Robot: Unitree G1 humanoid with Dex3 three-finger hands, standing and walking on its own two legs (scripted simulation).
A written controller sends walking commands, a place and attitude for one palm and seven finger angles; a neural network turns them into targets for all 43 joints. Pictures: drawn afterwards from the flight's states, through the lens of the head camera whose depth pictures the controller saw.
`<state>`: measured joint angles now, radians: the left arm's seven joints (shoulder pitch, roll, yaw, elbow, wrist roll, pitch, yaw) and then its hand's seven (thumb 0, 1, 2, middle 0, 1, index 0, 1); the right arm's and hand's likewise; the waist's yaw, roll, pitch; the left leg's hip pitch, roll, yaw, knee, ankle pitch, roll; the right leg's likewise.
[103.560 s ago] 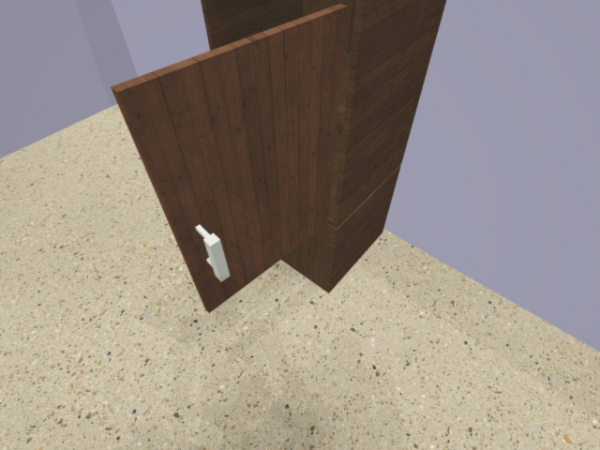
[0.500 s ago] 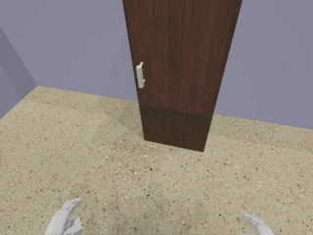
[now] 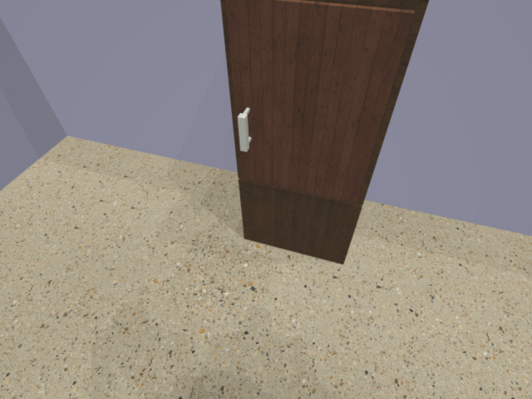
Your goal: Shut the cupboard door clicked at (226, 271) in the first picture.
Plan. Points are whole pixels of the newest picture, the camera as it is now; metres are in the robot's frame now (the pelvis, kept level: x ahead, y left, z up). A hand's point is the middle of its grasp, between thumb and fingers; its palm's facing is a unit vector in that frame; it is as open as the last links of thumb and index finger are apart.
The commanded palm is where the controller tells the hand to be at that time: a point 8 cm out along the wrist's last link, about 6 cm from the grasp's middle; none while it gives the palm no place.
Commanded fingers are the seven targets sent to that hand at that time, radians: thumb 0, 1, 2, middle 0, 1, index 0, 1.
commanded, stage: let the arm hang, fingers relaxed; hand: left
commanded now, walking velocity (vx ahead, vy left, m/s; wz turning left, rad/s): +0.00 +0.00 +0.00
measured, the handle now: (246, 129) +0.87 +0.12 -0.10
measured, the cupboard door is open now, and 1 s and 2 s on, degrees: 0 0 0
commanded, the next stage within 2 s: look to check the result in 0.40 s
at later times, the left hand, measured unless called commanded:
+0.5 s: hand out of the picture +0.02 +0.16 -0.17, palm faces +0.03 -0.99 -0.17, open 7.3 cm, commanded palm none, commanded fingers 0.00 0.90 0.90 -0.20 -0.30 -0.20 -0.30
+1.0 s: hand out of the picture +0.01 +0.16 -0.17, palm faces +0.04 -0.98 -0.19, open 7.3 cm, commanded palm none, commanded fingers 0.00 0.90 0.90 -0.20 -0.30 -0.20 -0.30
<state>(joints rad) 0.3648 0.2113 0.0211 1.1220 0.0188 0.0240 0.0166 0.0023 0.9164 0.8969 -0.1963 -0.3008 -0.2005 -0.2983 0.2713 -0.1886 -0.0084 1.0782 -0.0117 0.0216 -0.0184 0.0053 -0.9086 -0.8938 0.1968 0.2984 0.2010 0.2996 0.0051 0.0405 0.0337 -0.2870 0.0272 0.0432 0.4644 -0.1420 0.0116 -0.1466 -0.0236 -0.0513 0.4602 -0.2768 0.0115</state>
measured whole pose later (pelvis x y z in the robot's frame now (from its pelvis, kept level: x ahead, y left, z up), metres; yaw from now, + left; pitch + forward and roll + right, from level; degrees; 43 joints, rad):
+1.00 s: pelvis +0.03 -0.01 +0.00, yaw +0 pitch -2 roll +0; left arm 0.30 0.16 0.02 1.14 0.01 0.00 0.03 0.00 0.91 0.90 -0.20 -0.30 -0.20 -0.30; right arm 0.24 -0.17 0.00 1.12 -0.01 0.00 -0.03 0.00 -0.91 -0.89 0.20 0.30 0.20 0.30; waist 0.01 0.00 0.05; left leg -0.22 0.03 0.05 0.42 -0.17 -0.01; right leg -0.07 -0.02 -0.05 0.39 -0.29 0.00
